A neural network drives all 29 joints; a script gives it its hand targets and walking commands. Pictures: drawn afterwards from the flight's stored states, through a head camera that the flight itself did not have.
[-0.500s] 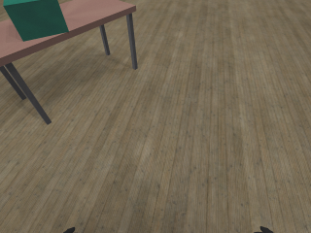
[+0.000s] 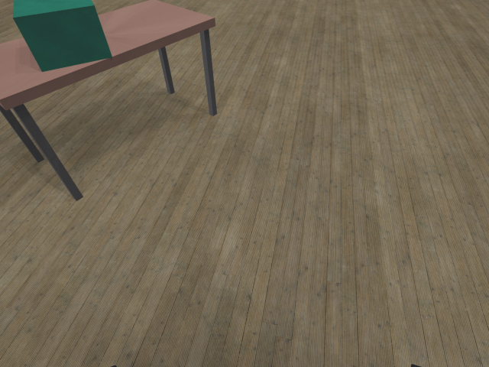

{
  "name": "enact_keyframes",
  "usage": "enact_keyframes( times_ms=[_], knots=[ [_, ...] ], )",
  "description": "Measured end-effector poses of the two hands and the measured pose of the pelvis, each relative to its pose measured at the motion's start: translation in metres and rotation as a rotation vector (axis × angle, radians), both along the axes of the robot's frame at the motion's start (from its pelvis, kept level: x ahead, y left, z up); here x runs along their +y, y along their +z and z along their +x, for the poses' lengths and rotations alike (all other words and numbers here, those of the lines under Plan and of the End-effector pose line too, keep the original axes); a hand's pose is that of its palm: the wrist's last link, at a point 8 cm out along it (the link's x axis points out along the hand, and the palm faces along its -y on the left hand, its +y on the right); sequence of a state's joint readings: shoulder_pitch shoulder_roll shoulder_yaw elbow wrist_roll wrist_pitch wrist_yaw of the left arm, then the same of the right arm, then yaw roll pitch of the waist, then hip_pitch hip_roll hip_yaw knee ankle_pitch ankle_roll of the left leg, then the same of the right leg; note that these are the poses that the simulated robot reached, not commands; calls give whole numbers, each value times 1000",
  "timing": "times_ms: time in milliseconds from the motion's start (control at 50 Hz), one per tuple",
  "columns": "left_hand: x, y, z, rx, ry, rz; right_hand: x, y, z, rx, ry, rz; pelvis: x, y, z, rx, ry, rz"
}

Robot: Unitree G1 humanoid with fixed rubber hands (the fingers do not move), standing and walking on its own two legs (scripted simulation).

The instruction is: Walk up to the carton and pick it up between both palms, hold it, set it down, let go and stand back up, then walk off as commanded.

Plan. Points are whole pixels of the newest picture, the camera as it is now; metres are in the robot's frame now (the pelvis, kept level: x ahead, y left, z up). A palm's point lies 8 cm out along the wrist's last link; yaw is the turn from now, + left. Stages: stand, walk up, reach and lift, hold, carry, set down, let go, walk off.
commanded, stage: stand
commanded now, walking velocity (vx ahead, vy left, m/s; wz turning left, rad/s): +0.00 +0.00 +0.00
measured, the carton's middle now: (64, 27) +1.48 +0.86 -0.01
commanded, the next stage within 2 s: none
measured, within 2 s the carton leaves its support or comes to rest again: neither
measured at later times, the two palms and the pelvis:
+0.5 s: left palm out of the picture +0.08 +0.28 -0.11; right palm out of the picture +0.09 -0.28 -0.10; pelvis +0.00 +0.00 +0.00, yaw +0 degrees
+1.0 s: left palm out of the picture +0.08 +0.28 -0.11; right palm out of the picture +0.08 -0.28 -0.10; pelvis +0.00 +0.00 +0.00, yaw +0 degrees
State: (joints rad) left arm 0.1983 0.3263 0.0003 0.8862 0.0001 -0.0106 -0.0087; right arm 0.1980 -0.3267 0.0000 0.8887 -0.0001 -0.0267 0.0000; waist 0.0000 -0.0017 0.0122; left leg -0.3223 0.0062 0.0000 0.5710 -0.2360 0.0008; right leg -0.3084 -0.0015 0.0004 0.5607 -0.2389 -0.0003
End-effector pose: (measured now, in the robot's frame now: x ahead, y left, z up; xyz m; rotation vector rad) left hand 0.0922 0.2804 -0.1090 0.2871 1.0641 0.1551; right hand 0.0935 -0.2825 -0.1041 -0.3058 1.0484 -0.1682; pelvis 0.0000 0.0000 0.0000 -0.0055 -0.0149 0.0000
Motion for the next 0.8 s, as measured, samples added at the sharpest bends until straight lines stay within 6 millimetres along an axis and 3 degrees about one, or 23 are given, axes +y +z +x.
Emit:
enact_keyframes(
  times_ms=[800],
  knots=[
    [1, 1, -9, 24, 11, -2, -2, 1, -9, 24, -13, 0, 0, 4, -2, 19, 0, 0]
  ],
)
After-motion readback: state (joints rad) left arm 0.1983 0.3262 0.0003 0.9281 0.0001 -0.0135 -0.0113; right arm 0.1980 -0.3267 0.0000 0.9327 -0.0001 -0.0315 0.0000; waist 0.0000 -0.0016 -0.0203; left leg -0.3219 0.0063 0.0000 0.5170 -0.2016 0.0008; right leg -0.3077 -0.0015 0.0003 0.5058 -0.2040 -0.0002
